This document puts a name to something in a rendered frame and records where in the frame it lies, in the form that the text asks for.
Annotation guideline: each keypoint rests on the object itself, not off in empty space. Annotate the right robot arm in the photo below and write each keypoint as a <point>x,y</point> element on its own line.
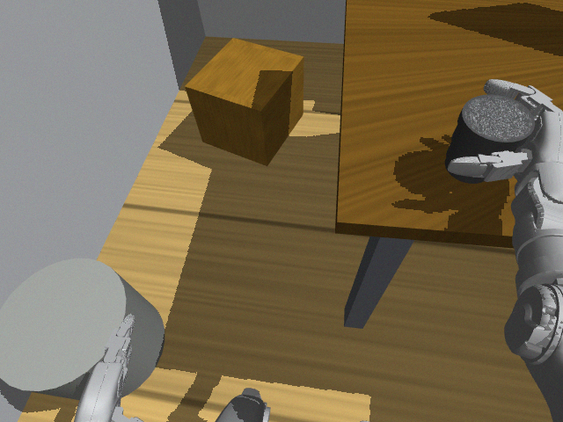
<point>534,330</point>

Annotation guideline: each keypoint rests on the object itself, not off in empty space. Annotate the table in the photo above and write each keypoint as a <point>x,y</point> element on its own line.
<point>409,67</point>

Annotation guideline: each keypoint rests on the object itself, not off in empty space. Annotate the left robot hand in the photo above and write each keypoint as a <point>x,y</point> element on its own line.
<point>101,397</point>

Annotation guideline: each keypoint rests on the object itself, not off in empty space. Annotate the right robot hand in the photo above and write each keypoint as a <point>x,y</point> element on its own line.
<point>545,144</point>

